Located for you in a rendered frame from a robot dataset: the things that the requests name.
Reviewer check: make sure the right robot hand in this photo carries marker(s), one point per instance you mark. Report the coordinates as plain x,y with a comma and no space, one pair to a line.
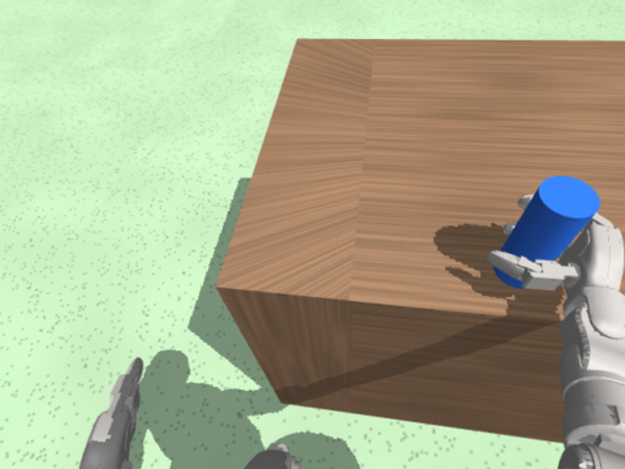
595,258

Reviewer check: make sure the right robot arm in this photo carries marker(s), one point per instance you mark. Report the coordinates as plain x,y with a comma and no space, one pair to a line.
592,374

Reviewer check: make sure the left robot hand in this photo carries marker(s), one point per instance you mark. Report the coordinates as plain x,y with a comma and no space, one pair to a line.
109,442

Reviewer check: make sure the can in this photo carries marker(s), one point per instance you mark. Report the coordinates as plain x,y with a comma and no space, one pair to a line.
559,210

